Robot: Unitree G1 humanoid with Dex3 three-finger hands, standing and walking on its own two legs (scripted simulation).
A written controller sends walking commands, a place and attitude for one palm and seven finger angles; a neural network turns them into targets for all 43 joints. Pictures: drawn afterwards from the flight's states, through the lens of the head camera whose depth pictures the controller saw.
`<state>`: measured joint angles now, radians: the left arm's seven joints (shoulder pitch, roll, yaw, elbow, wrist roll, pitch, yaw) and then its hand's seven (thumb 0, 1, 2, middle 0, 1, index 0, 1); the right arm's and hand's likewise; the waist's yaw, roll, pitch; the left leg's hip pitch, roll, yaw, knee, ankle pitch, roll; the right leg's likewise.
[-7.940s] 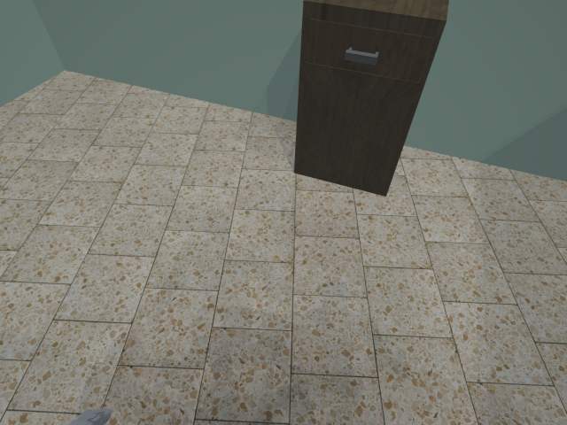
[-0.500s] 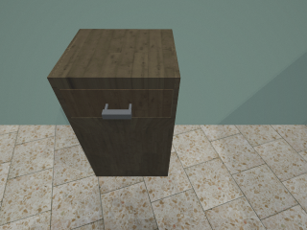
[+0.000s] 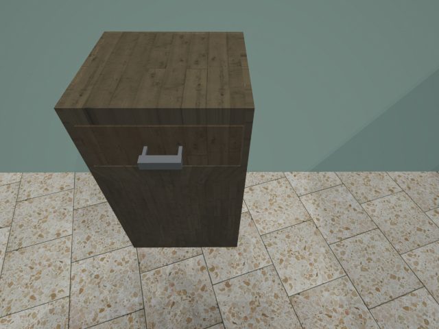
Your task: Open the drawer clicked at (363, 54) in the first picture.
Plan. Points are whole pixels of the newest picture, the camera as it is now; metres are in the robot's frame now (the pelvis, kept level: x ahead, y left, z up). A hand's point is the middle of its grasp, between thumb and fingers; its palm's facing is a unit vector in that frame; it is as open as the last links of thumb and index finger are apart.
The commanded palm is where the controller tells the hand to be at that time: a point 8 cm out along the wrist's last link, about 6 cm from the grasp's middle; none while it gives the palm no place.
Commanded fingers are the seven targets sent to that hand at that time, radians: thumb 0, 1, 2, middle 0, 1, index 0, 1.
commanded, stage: look again from close up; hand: left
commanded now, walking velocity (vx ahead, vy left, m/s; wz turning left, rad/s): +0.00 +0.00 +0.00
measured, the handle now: (161, 156) +0.56 +0.20 -0.07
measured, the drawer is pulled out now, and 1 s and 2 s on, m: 0.00 0.00 0.00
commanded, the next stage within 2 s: raise the hand with hooked fingers in 0.30 s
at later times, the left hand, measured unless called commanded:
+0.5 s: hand out of the picture +0.09 +0.19 -0.13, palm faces -0.06 -0.91 -0.41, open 7.3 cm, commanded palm +0.12 +0.21 -0.05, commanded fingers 0.00 0.76 0.84 -0.21 -0.39 -0.21 -0.39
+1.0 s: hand (108, 297) +0.18 +0.22 -0.05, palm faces +0.07 -0.06 -1.00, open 9.6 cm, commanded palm +0.17 +0.21 +0.01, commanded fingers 0.00 0.18 0.59 -0.25 -0.76 -0.25 -0.76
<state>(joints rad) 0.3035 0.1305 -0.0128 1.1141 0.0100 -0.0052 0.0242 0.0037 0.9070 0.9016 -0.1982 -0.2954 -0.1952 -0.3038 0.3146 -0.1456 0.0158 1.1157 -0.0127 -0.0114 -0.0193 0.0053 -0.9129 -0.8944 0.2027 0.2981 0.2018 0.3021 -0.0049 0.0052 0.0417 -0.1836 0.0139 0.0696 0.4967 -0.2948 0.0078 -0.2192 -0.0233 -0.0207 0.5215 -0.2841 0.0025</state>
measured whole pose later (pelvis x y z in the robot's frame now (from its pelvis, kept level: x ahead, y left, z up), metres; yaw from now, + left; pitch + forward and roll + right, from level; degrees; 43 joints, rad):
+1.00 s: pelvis -0.03 -0.03 -0.05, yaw +2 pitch +9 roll +1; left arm 0.26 0.33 -0.08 0.09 1.08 0.04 0.48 0.00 0.38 0.68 -0.26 -0.62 -0.26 -0.63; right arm 0.03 -0.21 -0.02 0.55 -0.07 0.06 0.00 0.01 -0.91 -0.89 0.20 0.30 0.20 0.30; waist 0.09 0.02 -0.09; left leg -0.64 0.04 0.01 0.91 -0.43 -0.03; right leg -0.66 -0.02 -0.07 0.95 -0.44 -0.05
